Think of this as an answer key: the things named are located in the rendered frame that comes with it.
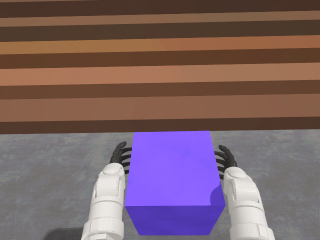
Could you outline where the right robot forearm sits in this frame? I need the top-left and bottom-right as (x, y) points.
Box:
(223, 167), (275, 240)

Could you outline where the carton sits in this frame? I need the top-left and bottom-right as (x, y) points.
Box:
(124, 130), (226, 236)

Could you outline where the left robot hand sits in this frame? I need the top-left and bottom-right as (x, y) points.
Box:
(109, 141), (132, 174)

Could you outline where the right robot hand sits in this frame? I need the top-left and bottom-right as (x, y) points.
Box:
(214, 145), (238, 180)

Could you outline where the left robot forearm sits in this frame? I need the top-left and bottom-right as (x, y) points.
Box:
(81, 163), (126, 240)

